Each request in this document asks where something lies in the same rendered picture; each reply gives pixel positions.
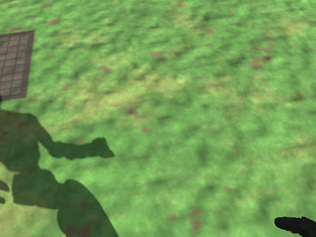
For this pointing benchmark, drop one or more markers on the right robot hand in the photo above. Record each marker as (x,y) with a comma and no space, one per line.
(303,226)

